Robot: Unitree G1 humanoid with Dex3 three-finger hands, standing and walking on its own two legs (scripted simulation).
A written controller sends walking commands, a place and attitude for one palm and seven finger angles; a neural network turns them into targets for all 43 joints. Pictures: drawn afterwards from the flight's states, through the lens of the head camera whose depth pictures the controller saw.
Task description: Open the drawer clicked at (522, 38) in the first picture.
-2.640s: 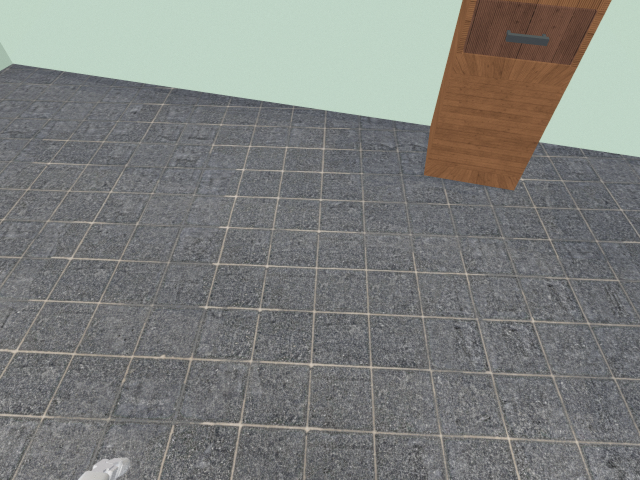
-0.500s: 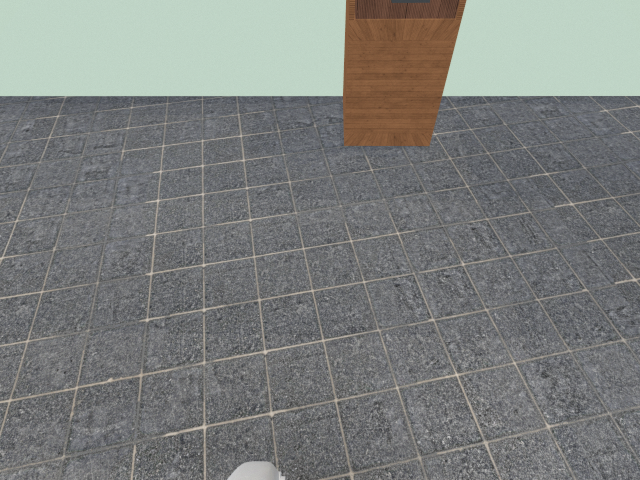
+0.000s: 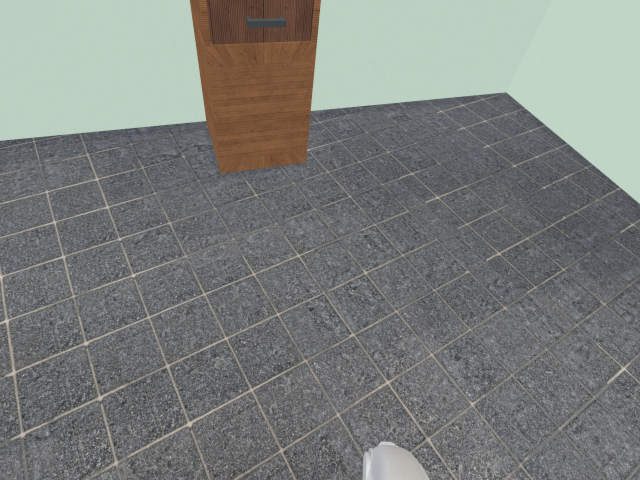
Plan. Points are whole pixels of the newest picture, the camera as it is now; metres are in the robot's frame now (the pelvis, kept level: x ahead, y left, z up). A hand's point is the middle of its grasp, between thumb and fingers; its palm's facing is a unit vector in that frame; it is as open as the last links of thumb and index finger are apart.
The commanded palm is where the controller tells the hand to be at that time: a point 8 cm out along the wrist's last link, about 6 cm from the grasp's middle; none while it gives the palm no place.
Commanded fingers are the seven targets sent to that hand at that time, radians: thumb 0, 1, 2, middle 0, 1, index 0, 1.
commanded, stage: walk to a spot facing it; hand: left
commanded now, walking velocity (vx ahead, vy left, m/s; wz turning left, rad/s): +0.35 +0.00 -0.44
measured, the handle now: (265, 20) +1.55 +0.27 -0.08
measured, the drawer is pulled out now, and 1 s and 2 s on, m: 0.00 0.00 0.00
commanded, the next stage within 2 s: turn to face it in 1.82 s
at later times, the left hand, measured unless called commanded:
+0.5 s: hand (235, 367) +0.32 +0.15 -0.17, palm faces -0.18 -0.95 -0.24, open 7.2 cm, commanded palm none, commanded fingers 0.00 0.90 0.90 -0.20 -0.30 -0.20 -0.30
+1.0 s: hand (265, 274) +0.51 +0.12 -0.18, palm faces -0.29 -0.94 -0.17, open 7.3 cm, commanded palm none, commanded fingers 0.00 0.90 0.90 -0.20 -0.30 -0.20 -0.30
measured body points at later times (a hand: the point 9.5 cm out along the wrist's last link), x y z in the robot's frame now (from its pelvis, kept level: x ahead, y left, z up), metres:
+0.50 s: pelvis +0.21 -0.04 -0.01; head +0.22 -0.04 +0.44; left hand +0.33 +0.20 -0.15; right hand +0.19 -0.27 -0.16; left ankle +0.31 +0.11 -0.69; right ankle +0.19 -0.11 -0.75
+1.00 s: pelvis +0.42 -0.04 +0.00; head +0.44 -0.04 +0.45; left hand +0.53 +0.17 -0.16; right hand +0.31 -0.24 -0.15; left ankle +0.39 +0.08 -0.75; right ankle +0.46 -0.21 -0.69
